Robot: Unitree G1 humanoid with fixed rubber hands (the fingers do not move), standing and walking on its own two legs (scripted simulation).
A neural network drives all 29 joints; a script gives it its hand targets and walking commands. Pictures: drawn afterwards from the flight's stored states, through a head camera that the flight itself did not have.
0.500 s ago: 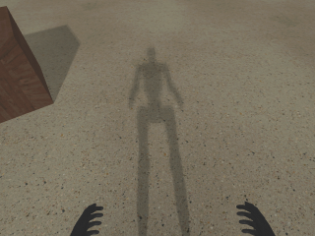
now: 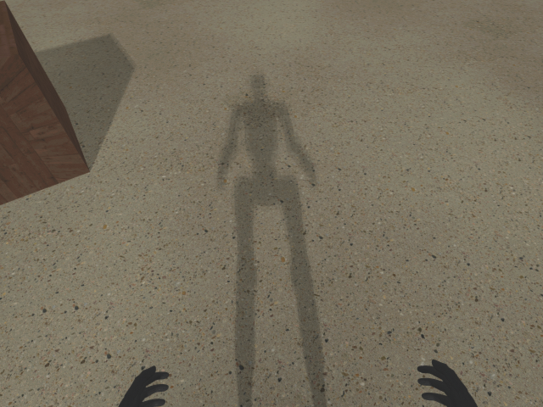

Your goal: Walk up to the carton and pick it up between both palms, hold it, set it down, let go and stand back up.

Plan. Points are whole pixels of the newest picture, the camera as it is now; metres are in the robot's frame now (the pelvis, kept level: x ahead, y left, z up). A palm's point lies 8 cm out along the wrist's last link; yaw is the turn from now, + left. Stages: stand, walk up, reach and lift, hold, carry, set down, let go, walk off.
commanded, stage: stand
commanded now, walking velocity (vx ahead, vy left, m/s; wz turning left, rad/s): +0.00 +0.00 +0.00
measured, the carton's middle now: out of the picture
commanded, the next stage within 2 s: none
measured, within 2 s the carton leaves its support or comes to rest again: neither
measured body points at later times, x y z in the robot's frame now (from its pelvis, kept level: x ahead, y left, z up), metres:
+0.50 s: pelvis -0.01 +0.00 +0.00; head +0.00 +0.00 +0.45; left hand +0.12 +0.25 -0.09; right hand +0.13 -0.24 -0.10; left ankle +0.00 +0.12 -0.72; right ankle +0.01 -0.12 -0.72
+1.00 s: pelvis -0.02 +0.00 +0.01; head -0.01 +0.00 +0.46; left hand +0.10 +0.25 -0.10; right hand +0.11 -0.25 -0.10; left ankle +0.00 +0.12 -0.72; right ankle +0.01 -0.12 -0.72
